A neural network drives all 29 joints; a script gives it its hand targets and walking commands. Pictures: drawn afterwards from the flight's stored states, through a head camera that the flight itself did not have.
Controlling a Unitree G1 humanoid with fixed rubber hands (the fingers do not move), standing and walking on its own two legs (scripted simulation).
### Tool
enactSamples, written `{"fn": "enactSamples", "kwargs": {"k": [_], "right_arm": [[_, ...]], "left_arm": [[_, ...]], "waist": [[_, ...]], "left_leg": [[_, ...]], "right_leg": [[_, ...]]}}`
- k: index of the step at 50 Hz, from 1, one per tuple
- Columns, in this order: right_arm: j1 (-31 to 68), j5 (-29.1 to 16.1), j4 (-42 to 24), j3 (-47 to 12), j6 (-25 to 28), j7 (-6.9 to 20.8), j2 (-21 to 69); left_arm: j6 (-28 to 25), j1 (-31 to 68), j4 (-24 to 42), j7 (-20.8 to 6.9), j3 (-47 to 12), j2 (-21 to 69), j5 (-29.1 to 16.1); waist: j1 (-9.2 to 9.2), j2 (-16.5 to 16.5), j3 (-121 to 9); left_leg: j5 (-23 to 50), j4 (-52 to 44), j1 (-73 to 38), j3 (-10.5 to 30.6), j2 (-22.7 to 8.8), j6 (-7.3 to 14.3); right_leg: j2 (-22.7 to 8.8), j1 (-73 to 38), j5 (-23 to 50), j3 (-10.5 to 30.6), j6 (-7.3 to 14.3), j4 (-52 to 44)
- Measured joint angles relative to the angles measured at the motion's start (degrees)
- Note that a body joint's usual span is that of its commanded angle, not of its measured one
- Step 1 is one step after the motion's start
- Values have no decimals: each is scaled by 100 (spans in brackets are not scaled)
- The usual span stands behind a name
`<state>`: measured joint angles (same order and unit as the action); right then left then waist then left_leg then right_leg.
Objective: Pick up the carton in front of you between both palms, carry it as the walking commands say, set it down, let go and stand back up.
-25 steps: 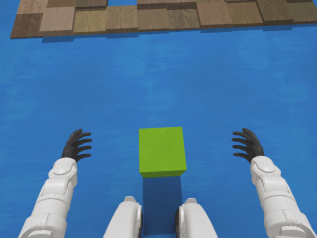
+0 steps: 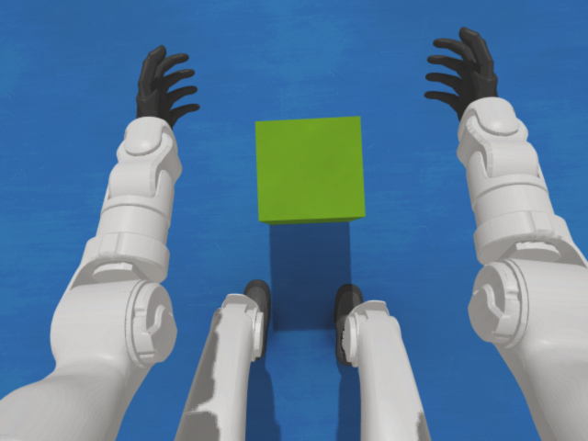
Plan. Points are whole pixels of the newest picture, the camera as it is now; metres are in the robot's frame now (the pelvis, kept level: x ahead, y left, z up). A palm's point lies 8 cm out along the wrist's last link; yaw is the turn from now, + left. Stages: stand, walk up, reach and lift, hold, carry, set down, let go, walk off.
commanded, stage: reach and lift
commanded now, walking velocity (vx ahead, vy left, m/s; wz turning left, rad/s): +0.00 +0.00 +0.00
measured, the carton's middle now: (308, 178) +0.49 +0.01 -0.51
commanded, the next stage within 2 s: none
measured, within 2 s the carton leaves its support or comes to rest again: leaves its support in 1.60 s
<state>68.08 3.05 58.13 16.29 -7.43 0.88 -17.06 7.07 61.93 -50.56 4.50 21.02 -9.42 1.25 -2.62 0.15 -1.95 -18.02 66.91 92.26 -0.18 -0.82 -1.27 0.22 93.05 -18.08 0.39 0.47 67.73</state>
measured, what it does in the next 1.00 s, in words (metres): lowers itself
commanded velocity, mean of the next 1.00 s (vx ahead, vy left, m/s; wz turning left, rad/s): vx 0.00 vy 0.00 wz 0.00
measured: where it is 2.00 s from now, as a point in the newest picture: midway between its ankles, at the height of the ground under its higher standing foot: (300, 336)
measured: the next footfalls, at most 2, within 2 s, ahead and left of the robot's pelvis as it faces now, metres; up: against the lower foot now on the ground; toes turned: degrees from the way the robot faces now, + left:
none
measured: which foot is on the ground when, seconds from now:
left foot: down 0.00-1.00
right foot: down 0.00-1.00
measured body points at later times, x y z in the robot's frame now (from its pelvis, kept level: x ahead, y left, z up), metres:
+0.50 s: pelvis -0.02 +0.00 -0.19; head +0.33 +0.00 +0.09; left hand +0.49 +0.21 -0.35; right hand +0.51 -0.19 -0.35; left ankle +0.09 +0.13 -0.60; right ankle +0.09 -0.11 -0.60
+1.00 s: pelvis -0.03 +0.00 -0.27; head +0.34 -0.01 -0.01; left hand +0.50 +0.20 -0.44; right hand +0.52 -0.17 -0.45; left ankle +0.09 +0.13 -0.60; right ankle +0.09 -0.11 -0.60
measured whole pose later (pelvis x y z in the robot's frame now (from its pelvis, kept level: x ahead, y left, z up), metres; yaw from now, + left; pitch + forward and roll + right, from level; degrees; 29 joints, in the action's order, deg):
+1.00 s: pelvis -0.03 +0.00 -0.27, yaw +2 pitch +38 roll +2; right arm 80.0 -15.1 64.5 -1.9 -0.6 -5.9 -23.5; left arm -0.2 77.8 -63.5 9.2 2.1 -18.4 -19.8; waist -1.7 -1.8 18.8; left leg -30.5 124.4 131.5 0.4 1.3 -2.1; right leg -0.7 132.1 -31.3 1.1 0.3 125.8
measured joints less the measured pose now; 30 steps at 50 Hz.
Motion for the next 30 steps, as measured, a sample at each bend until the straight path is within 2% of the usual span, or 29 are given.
{"fn": "enactSamples", "kwargs": {"k": [5, 9, 15, 21, 25, 30], "right_arm": [[-282, 106, -14, 118, 270, -84, 193], [-515, -16, -84, 8, 439, -198, 245], [-698, -587, -428, -499, 582, -391, 43], [-465, -1164, -669, -956, 471, -526, -264], [-14, -1355, -379, -1092, 360, -563, -433], [672, -1489, 331, -1227, 355, -579, -565]], "left_arm": [[-327, -259, -108, -64, 143, 64, 117], [-520, -418, -160, -39, 15, 28, -35], [-648, -492, 41, 120, -558, -183, -605], [-505, -278, 329, 308, -991, -437, -1118], [-369, 169, 87, 396, -1113, -540, -1270], [-344, 863, -588, 424, -1197, -616, -1346]], "waist": [[37, 7, -379], [75, 13, -593], [98, -6, -367], [120, -35, 202], [115, -31, 587], [92, -30, 1104]], "left_leg": [[-285, 524, 700, 8, 1, -5], [-617, 1291, 1453, 7, 25, -13], [-1019, 2578, 2476, 27, 76, -23], [-1181, 3714, 3157, 39, 106, -18], [-1171, 4286, 3430, 33, 114, -20], [-1103, 4783, 3641, 22, 111, -20]], "right_leg": [[0, 701, -284, -3, 2, 525], [-17, 1459, -628, 12, -8, 1307], [-33, 2477, -1038, 37, -27, 2599], [-39, 3146, -1199, 46, -44, 3724], [-33, 3422, -1186, 62, -52, 4295], [-17, 3645, -1107, 81, -55, 4793]]}}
